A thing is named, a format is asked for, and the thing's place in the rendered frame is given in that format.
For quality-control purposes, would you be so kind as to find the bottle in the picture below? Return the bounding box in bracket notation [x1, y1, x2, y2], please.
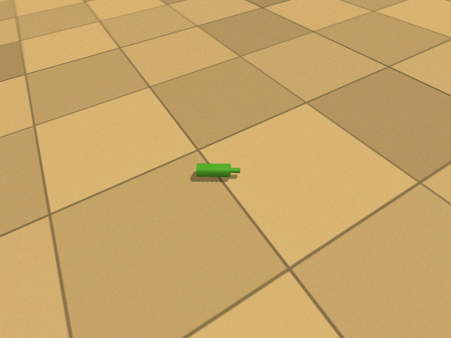
[196, 163, 240, 177]

